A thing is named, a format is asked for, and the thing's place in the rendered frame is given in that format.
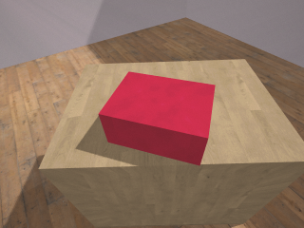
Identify carton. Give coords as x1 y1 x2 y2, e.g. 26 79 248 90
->
98 71 216 166

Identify pedestal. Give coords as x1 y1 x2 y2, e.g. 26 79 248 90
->
38 59 304 228

